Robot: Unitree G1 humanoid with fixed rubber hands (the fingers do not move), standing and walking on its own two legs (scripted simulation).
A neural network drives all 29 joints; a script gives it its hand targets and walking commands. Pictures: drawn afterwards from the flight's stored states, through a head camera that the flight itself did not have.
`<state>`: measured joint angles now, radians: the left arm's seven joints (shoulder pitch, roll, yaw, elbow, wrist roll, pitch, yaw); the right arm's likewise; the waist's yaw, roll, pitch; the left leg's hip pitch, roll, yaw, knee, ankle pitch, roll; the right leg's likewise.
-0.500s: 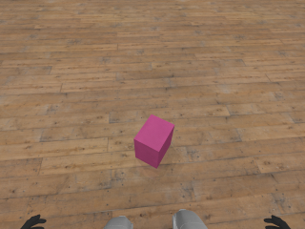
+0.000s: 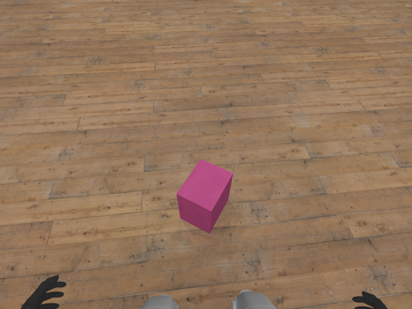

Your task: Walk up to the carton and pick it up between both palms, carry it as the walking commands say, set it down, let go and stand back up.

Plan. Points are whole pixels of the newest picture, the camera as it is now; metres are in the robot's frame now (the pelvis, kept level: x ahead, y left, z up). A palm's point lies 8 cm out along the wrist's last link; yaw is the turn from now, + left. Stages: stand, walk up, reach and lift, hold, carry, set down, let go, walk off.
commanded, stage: walk up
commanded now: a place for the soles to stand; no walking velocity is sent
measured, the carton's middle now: (205, 196) +0.65 +0.01 -0.61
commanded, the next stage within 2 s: none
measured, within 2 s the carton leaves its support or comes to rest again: neither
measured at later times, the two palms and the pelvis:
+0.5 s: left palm out of the picture +0.03 +0.38 -0.07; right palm out of the picture +0.12 -0.30 -0.06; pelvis +0.02 +0.03 +0.00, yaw +0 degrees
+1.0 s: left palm out of the picture +0.24 +0.48 -0.06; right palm out of the picture +0.11 -0.19 -0.08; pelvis +0.08 +0.15 +0.00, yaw -10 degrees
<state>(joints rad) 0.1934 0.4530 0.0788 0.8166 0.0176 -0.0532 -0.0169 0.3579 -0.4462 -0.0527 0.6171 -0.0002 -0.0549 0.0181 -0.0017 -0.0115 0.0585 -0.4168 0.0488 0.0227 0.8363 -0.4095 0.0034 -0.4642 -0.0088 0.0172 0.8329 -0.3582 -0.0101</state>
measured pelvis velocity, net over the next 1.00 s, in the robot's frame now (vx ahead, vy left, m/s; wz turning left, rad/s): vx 0.08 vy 0.15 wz -0.18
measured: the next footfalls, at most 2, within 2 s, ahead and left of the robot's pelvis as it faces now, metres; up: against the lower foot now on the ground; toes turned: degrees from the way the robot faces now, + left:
left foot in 0.62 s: +0.11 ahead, +0.22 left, +0.00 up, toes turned +0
right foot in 0.96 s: +0.19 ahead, +0.03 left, +0.00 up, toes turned -13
